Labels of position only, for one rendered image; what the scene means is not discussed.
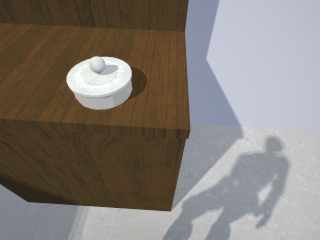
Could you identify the pot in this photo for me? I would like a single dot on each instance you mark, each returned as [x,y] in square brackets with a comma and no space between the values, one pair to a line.
[106,102]

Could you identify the knob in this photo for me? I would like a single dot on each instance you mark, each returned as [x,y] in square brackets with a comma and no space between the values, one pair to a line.
[97,64]

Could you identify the table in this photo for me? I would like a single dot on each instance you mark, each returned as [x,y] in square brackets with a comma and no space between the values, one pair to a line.
[53,149]

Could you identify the lid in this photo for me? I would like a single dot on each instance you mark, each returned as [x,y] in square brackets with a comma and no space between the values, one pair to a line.
[84,82]

